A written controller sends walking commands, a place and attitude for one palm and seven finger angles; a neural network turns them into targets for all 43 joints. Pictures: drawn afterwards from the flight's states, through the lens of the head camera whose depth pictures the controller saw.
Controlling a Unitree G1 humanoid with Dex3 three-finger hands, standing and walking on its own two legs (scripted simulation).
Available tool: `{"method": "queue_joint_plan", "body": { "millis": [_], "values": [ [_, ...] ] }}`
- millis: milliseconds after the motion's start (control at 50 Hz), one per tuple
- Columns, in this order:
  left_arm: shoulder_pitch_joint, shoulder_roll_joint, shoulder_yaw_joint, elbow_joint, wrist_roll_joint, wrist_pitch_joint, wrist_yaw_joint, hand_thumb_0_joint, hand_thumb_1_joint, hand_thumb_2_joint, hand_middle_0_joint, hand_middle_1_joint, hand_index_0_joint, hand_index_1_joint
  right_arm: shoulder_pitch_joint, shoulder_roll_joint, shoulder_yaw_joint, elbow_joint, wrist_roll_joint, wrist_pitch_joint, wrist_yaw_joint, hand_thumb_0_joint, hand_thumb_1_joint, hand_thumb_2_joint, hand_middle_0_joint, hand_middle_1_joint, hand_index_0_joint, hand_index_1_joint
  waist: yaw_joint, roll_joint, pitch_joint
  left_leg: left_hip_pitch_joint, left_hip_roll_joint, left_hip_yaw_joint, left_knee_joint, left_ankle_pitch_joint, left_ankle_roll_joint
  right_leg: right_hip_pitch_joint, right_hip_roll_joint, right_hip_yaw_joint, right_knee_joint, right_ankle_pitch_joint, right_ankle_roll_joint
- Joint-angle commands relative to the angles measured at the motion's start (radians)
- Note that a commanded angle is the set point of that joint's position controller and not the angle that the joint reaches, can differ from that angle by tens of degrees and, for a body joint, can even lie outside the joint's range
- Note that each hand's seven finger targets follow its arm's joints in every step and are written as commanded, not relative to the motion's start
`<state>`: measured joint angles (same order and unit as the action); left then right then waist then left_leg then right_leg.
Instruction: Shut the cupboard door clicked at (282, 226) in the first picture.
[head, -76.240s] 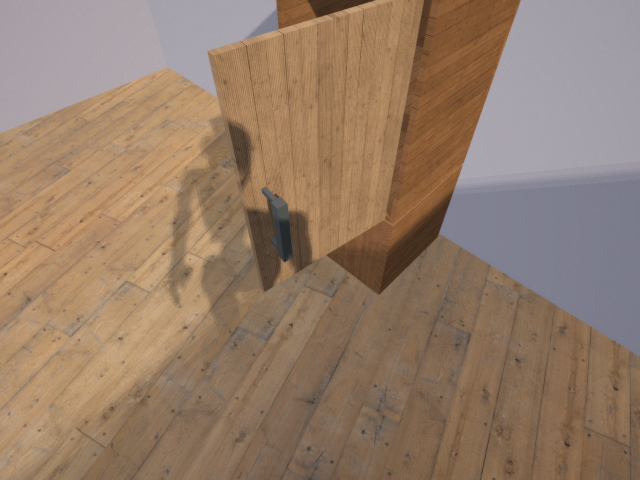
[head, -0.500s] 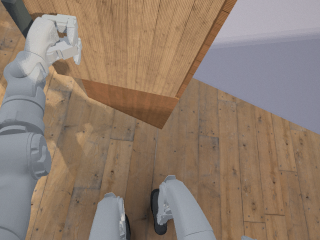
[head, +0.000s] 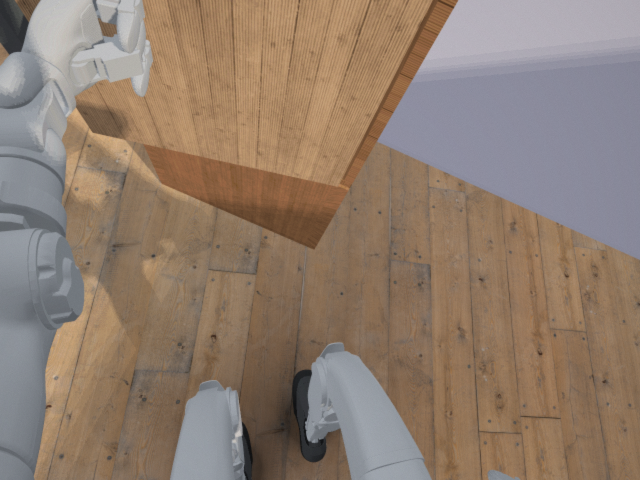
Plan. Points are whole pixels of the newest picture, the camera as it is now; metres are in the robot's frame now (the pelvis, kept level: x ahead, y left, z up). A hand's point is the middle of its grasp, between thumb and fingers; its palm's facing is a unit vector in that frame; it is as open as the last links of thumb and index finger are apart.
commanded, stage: push the door shut along its arc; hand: left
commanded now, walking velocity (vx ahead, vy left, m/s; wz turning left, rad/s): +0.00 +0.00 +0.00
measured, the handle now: (31, 27) +0.61 +0.22 +0.06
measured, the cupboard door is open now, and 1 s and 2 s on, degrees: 13 2 2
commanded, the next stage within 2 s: pull the fist back off the door in 0.18 s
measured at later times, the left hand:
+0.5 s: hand (177, 25) +0.61 +0.08 +0.06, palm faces -0.02 -1.00 -0.03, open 3.1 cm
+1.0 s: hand (170, 86) +0.54 +0.09 +0.06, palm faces -0.07 -1.00 -0.01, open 3.1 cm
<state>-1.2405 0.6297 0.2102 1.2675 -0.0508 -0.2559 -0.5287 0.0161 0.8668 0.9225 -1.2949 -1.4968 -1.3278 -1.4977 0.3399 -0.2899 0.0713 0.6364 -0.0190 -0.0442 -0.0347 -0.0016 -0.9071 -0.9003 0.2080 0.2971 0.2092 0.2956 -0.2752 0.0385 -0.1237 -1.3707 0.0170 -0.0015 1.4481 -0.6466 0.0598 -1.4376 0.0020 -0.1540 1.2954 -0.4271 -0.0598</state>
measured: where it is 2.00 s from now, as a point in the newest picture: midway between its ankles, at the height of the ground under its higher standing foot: (276, 458)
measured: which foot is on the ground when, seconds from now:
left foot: down 0.00-1.00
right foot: down 0.00-1.00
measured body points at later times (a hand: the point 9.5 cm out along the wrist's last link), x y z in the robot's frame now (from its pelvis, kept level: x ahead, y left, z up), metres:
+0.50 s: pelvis -0.01 +0.00 -0.01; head +0.21 +0.03 +0.38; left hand +0.61 +0.14 +0.07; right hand -0.06 -0.24 -0.10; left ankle +0.00 +0.08 -0.59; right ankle +0.08 -0.10 -0.59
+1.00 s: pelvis +0.01 -0.01 +0.03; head +0.18 +0.01 +0.44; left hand +0.54 +0.15 +0.06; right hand +0.02 -0.28 -0.08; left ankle +0.00 +0.08 -0.59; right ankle +0.08 -0.10 -0.59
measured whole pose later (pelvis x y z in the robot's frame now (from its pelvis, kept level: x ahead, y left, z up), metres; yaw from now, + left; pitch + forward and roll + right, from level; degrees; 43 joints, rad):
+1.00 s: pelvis +0.01 -0.01 +0.03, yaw +1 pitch +30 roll -2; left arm -0.97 0.34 0.26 1.17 -0.03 -0.50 -0.06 0.02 0.90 0.90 -1.30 -1.50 -1.30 -1.50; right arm 0.38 -0.29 0.00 0.60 -0.05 0.03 0.08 0.00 -0.91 -0.90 0.20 0.30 0.21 0.30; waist -0.22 0.04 -0.14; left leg -1.23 0.00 0.03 1.32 -0.61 0.05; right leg -1.32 0.00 -0.12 1.22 -0.42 -0.06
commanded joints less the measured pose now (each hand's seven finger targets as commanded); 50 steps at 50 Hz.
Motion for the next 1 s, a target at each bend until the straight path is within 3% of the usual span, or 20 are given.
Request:
{"method": "queue_joint_plan", "body": {
  "millis": [0, 60, 120, 260, 280, 320, 340, 360, 400, 440, 460, 520, 580, 660, 720, 800, 880, 940, 960, 980],
  "values": [
    [-0.613, 0.085, -0.010, -0.197, -0.019, -0.041, 0.001, 0.000, 0.900, 0.900, -1.300, -1.500, -1.300, -1.500, 0.232, -0.205, -0.075, 0.012, -0.002, -0.022, -0.019, 0.000, -0.900, -0.900, 0.200, 0.300, 0.200, 0.300, -0.116, 0.240, -0.588, 0.400, 0.000, -0.120, -0.135, 0.452, -0.013, 0.292, 0.043, 0.107, -0.118, 0.193, 0.010],
    [-0.659, 0.074, -0.032, -0.206, -0.010, -0.037, 0.002, 0.000, 0.900, 0.900, -1.300, -1.500, -1.300, -1.500, 0.228, -0.208, -0.074, 0.018, -0.006, -0.030, -0.017, 0.000, -0.900, -0.900, 0.200, 0.300, 0.200, 0.300, -0.119, 0.296, -0.622, 0.427, 0.003, -0.135, -0.128, 0.459, -0.017, 0.257, 0.043, 0.099, -0.099, 0.185, 0.006],
    [-0.683, 0.059, -0.043, -0.182, -0.004, -0.015, 0.002, 0.000, 0.900, 0.900, -1.300, -1.500, -1.300, -1.500, 0.229, -0.211, -0.074, 0.030, -0.009, -0.038, -0.015, 0.000, -0.900, -0.900, 0.200, 0.300, 0.200, 0.300, -0.137, 0.283, -0.611, 0.413, 0.001, -0.135, -0.120, 0.439, -0.014, 0.238, 0.047, 0.093, -0.098, 0.172, 0.007],
    [-0.775, 0.009, -0.085, -0.194, 0.012, 0.009, 0.015, 0.000, 0.900, 0.900, -1.300, -1.500, -1.300, -1.500, 0.240, -0.216, -0.072, 0.053, -0.014, -0.049, -0.012, 0.000, -0.900, -0.900, 0.200, 0.300, 0.200, 0.300, -0.166, 0.338, -0.619, 0.479, 0.012, -0.169, -0.120, 0.451, -0.017, 0.134, 0.048, 0.068, -0.075, 0.159, 0.010],
    [-0.783, 0.101, 0.157, -0.200, -0.056, 0.010, 0.219, 0.000, 0.900, 0.900, -1.300, -1.500, -1.300, -1.500, 0.325, -0.204, -0.050, -0.001, -0.051, -0.054, -0.003, 0.000, -0.900, -0.900, 0.200, 0.300, 0.200, 0.300, -0.124, 0.357, -0.610, 0.425, 0.024, -0.183, -0.154, 0.415, -0.033, 0.154, 0.040, 0.081, -0.078, 0.150, 0.011],
    [-0.720, -0.014, 0.122, -0.115, -0.022, 0.009, 0.402, 0.000, 0.900, 0.900, -1.300, -1.500, -1.300, -1.500, 0.317, -0.188, -0.048, -0.007, -0.064, -0.043, 0.035, 0.000, -0.900, -0.900, 0.200, 0.300, 0.200, 0.300, -0.134, 0.272, -0.545, 0.364, 0.031, -0.202, -0.175, 0.337, -0.039, 0.147, 0.034, 0.080, -0.083, 0.113, 0.020],
    [-0.731, -0.015, 0.141, -0.133, -0.005, -0.025, 0.476, 0.000, 0.900, 0.900, -1.300, -1.500, -1.300, -1.500, 0.327, -0.184, -0.049, -0.016, -0.078, -0.042, 0.049, 0.000, -0.900, -0.900, 0.200, 0.300, 0.200, 0.300, -0.130, 0.254, -0.545, 0.351, 0.028, -0.204, -0.179, 0.336, -0.039, 0.161, 0.033, 0.083, -0.084, 0.112, 0.023],
    [-0.748, -0.003, 0.154, -0.177, 0.026, -0.072, 0.553, 0.000, 0.900, 0.900, -1.300, -1.500, -1.300, -1.500, 0.335, -0.179, -0.053, -0.022, -0.096, -0.042, 0.069, 0.000, -0.900, -0.900, 0.200, 0.300, 0.200, 0.300, -0.118, 0.295, -0.588, 0.355, 0.023, -0.190, -0.169, 0.362, -0.044, 0.177, 0.030, 0.089, -0.078, 0.119, 0.023],
    [-0.706, 0.036, 0.112, -0.200, 0.144, -0.153, 0.614, 0.000, 0.900, 0.900, -1.300, -1.500, -1.300, -1.500, 0.353, -0.179, -0.069, -0.025, -0.105, -0.024, 0.110, 0.000, -0.900, -0.900, 0.200, 0.300, 0.200, 0.300, -0.096, 0.338, -0.688, 0.409, 0.017, -0.183, -0.155, 0.452, -0.060, 0.225, 0.025, 0.095, -0.068, 0.156, 0.020],
    [-0.653, 0.039, 0.080, -0.196, 0.205, -0.194, 0.601, 0.000, 0.900, 0.900, -1.300, -1.500, -1.300, -1.500, 0.368, -0.183, -0.083, -0.027, -0.101, 0.002, 0.134, 0.000, -0.900, -0.900, 0.200, 0.300, 0.200, 0.300, -0.097, 0.328, -0.740, 0.460, 0.019, -0.183, -0.154, 0.527, -0.065, 0.267, 0.027, 0.098, -0.070, 0.209, 0.018],
    [-0.632, 0.041, 0.076, -0.185, 0.199, -0.191, 0.580, 0.000, 0.900, 0.900, -1.300, -1.500, -1.300, -1.500, 0.366, -0.182, -0.083, -0.026, -0.090, 0.017, 0.138, 0.000, -0.900, -0.900, 0.200, 0.300, 0.200, 0.300, -0.094, 0.310, -0.731, 0.432, 0.017, -0.171, -0.162, 0.516, -0.060, 0.313, 0.029, 0.101, -0.085, 0.223, 0.020],
    [-0.555, 0.055, 0.111, -0.169, 0.141, -0.154, 0.518, 0.000, 0.900, 0.900, -1.300, -1.500, -1.300, -1.500, 0.359, -0.181, -0.080, -0.046, -0.063, 0.044, 0.133, 0.000, -0.900, -0.900, 0.200, 0.300, 0.200, 0.300, -0.070, 0.238, -0.705, 0.342, 0.007, -0.141, -0.210, 0.408, -0.038, 0.447, 0.034, 0.117, -0.129, 0.210, 0.025],
    [-0.480, 0.131, 0.203, -0.205, 0.088, -0.155, 0.496, 0.000, 0.900, 0.900, -1.300, -1.500, -1.300, -1.500, 0.352, -0.172, -0.073, -0.065, -0.050, 0.047, 0.120, 0.000, -0.900, -0.900, 0.200, 0.300, 0.200, 0.300, -0.033, 0.176, -0.699, 0.256, -0.003, -0.100, -0.231, 0.370, -0.026, 0.577, 0.033, 0.146, -0.155, 0.233, 0.026],
    [-0.357, 0.064, 0.188, -0.282, 0.061, -0.229, 0.493, 0.000, 0.900, 0.900, -1.300, -1.500, -1.300, -1.500, 0.338, -0.153, -0.086, -0.066, -0.046, 0.036, 0.125, 0.000, -0.900, -0.900, 0.200, 0.300, 0.200, 0.300, -0.003, 0.171, -0.695, 0.283, -0.008, -0.077, -0.247, 0.412, -0.029, 0.637, 0.029, 0.163, -0.168, 0.311, 0.024],
    [-0.267, -0.018, 0.139, -0.218, 0.054, -0.242, 0.480, 0.000, 0.900, 0.900, -1.300, -1.500, -1.300, -1.500, 0.328, -0.150, -0.094, -0.054, -0.039, 0.043, 0.123, 0.000, -0.900, -0.900, 0.200, 0.300, 0.200, 0.300, -0.017, 0.081, -0.569, 0.231, -0.010, -0.061, -0.260, 0.357, -0.021, 0.629, 0.027, 0.167, -0.196, 0.274, 0.032],
    [-0.225, -0.105, 0.084, -0.224, 0.029, -0.263, 0.463, 0.000, 0.900, 0.900, -1.300, -1.500, -1.300, -1.500, 0.301, -0.146, -0.104, -0.057, -0.034, 0.050, 0.116, 0.000, -0.900, -0.900, 0.200, 0.300, 0.200, 0.300, -0.006, 0.091, -0.537, 0.270, -0.019, -0.054, -0.275, 0.335, -0.024, 0.600, 0.022, 0.164, -0.207, 0.245, 0.031],
    [-0.206, -0.148, 0.060, -0.289, 0.013, -0.310, 0.466, 0.000, 0.900, 0.900, -1.300, -1.500, -1.300, -1.500, 0.272, -0.145, -0.117, -0.058, -0.034, 0.056, 0.110, 0.000, -0.900, -0.900, 0.200, 0.300, 0.200, 0.300, 0.015, 0.134, -0.585, 0.368, -0.023, -0.065, -0.275, 0.405, -0.034, 0.574, 0.017, 0.152, -0.186, 0.287, 0.029],
    [-0.179, -0.156, 0.055, -0.328, 0.010, -0.337, 0.474, 0.000, 0.900, 0.900, -1.300, -1.500, -1.300, -1.500, 0.250, -0.145, -0.123, -0.064, -0.032, 0.065, 0.104, 0.000, -0.900, -0.900, 0.200, 0.300, 0.200, 0.300, 0.023, 0.109, -0.599, 0.386, -0.026, -0.062, -0.273, 0.431, -0.034, 0.600, 0.015, 0.154, -0.180, 0.320, 0.029],
    [-0.151, -0.142, 0.067, -0.336, 0.014, -0.346, 0.476, 0.000, 0.900, 0.900, -1.300, -1.500, -1.300, -1.500, 0.240, -0.146, -0.125, -0.067, -0.031, 0.070, 0.101, 0.000, -0.900, -0.900, 0.200, 0.300, 0.200, 0.300, 0.042, 0.118, -0.621, 0.396, -0.025, -0.066, -0.273, 0.446, -0.038, 0.607, 0.012, 0.155, -0.172, 0.329, 0.028],
    [-0.151, -0.178, 0.035, -0.347, 0.014, -0.349, 0.476, 0.000, 0.900, 0.900, -1.300, -1.500, -1.300, -1.500, 0.225, -0.142, -0.126, -0.069, -0.030, 0.073, 0.101, 0.000, -0.900, -0.900, 0.200, 0.300, 0.200, 0.300, 0.034, 0.126, -0.621, 0.410, -0.026, -0.065, -0.272, 0.451, -0.038, 0.597, 0.011, 0.154, -0.171, 0.334, 0.030]
  ]
}}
